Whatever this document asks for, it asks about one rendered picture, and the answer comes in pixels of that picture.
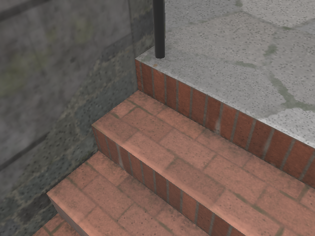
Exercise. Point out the stairs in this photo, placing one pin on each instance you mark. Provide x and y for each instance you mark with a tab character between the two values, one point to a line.
174	161

